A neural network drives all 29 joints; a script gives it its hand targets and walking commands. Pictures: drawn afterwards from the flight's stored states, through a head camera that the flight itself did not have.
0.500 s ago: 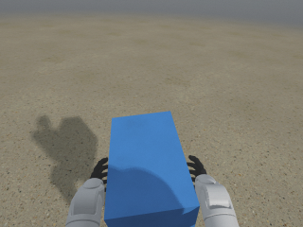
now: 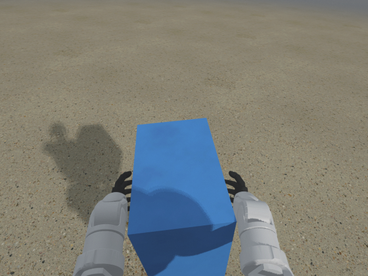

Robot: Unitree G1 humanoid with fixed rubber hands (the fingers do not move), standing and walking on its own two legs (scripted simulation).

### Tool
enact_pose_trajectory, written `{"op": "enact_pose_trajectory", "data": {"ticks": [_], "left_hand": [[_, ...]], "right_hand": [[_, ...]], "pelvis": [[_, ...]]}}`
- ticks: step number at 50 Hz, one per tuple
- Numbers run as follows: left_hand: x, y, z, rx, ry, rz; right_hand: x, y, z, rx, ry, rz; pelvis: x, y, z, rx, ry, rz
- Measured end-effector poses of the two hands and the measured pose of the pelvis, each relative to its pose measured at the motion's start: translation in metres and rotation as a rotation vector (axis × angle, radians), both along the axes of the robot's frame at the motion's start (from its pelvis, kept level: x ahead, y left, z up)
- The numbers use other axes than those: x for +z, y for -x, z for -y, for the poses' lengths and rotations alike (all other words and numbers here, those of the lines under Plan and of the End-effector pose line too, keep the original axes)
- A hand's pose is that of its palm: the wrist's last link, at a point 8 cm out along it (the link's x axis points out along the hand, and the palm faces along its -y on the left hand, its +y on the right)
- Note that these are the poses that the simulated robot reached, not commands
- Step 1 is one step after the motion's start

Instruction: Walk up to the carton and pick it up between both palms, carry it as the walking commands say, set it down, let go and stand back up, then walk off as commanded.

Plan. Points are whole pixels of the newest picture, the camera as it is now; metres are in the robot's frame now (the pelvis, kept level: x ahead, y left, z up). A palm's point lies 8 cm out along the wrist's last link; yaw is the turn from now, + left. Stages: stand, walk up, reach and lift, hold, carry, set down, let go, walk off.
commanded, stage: set down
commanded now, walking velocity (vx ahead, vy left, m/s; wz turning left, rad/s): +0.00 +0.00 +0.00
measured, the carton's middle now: (180, 199) +0.35 -0.01 -0.02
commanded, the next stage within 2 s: none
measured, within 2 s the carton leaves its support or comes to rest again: neither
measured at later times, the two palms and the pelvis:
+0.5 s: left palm (132, 212) +0.34 +0.12 -0.06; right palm (236, 211) +0.32 -0.17 -0.05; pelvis +0.02 +0.01 -0.02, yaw -1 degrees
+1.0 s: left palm (136, 218) +0.37 +0.12 -0.15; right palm (227, 215) +0.36 -0.16 -0.14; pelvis -0.01 -0.01 -0.08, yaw +0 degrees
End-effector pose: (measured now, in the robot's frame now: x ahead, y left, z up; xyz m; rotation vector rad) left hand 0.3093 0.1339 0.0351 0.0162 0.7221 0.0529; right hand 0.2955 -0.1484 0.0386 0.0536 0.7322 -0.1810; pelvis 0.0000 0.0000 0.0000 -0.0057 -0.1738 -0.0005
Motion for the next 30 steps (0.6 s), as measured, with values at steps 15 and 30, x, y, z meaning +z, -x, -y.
{"op": "enact_pose_trajectory", "data": {"ticks": [15, 30], "left_hand": [[-0.055, -0.029, 0.02, -0.055, 0.016, -0.04], [-0.112, -0.036, 0.016, 0.039, 0.021, -0.002]], "right_hand": [[-0.048, -0.013, 0.019, -0.061, 0.019, -0.036], [-0.109, -0.04, 0.016, 0.008, 0.001, 0.005]], "pelvis": [[-0.006, -0.01, -0.019, -0.033, -0.012, -0.176], [-0.026, -0.013, -0.001, -0.004, -0.003, -0.438]]}}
